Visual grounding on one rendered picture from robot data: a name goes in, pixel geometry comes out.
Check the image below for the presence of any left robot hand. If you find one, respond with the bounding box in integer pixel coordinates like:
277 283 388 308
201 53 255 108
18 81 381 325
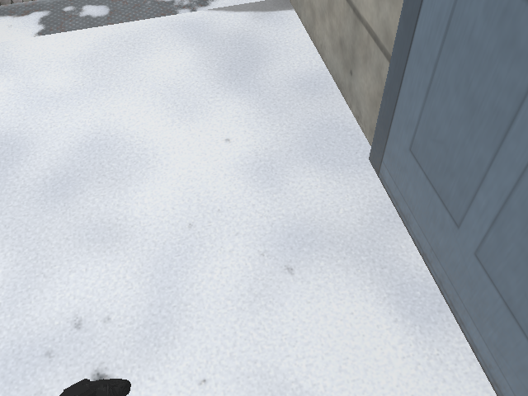
60 379 131 396

